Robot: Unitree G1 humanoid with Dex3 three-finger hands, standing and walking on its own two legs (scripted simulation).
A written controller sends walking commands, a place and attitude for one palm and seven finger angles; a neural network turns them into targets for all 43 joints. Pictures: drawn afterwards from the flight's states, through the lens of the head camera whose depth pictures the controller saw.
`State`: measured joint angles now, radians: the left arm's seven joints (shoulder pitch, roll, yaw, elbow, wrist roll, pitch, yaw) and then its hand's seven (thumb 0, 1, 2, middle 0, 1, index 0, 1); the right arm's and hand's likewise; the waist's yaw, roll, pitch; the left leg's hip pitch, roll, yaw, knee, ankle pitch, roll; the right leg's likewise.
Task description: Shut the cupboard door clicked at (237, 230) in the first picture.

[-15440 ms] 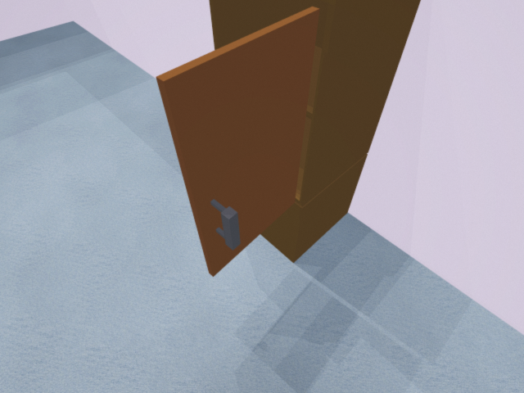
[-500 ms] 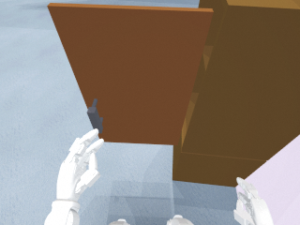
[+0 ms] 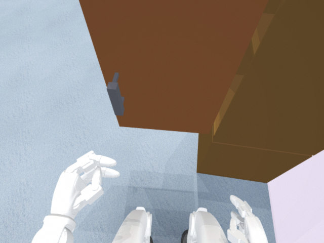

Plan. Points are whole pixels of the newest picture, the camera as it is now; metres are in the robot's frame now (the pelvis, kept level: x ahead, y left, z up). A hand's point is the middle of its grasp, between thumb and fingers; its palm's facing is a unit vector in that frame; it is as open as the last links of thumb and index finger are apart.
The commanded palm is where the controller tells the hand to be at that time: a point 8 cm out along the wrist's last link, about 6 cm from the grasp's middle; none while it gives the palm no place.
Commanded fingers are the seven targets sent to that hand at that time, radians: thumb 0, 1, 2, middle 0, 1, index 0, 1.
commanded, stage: raise the hand and make a fist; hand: left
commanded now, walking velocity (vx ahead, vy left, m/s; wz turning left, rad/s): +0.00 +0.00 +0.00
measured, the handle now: (117, 94) +0.51 +0.17 +0.01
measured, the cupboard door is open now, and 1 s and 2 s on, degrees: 93 93 93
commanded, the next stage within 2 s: bring the fist close to the handle in 1.12 s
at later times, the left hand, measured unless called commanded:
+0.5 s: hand (88, 181) +0.24 +0.18 +0.04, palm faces -0.01 -1.00 -0.03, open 3.0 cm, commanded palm +0.22 +0.23 +0.05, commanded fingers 0.00 0.90 0.90 -1.30 -1.50 -1.30 -1.50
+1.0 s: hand (88, 177) +0.25 +0.18 +0.04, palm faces -0.02 -1.00 -0.03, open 3.1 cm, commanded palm +0.23 +0.23 +0.05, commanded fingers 0.00 0.90 0.90 -1.30 -1.50 -1.30 -1.50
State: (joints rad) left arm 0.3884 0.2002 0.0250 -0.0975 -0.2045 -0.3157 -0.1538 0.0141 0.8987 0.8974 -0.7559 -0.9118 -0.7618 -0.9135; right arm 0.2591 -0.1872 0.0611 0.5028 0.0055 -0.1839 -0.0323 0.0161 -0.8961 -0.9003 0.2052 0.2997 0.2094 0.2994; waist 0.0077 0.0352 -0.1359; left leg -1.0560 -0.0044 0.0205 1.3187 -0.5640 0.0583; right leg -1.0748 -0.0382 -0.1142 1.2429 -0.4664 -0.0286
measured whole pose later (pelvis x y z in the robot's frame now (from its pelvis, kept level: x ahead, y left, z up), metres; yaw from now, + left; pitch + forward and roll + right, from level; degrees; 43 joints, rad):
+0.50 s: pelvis +0.03 +0.00 +0.00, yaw +0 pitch +19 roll -3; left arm 0.43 0.23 0.09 -0.09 -0.23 -0.42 -0.21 0.01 0.90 0.90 -1.21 -1.41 -1.21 -1.41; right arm 0.19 -0.24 0.02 0.43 0.00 -0.16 -0.03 0.01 -0.90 -0.90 0.20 0.30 0.20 0.30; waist 0.02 0.02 -0.17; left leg -1.06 -0.01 0.00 1.33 -0.61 0.06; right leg -1.07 -0.04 -0.13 1.25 -0.51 -0.02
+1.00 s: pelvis +0.03 -0.01 +0.00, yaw +0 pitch +20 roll -3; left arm 0.40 0.25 0.15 -0.05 -0.29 -0.42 -0.27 0.01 0.90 0.90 -1.30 -1.50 -1.30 -1.50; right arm 0.24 -0.25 0.01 0.47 0.02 -0.16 -0.05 0.01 -0.90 -0.90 0.20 0.30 0.20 0.30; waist 0.00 0.02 -0.17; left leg -1.07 0.00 0.00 1.34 -0.62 0.05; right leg -1.09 -0.03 -0.12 1.26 -0.52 -0.04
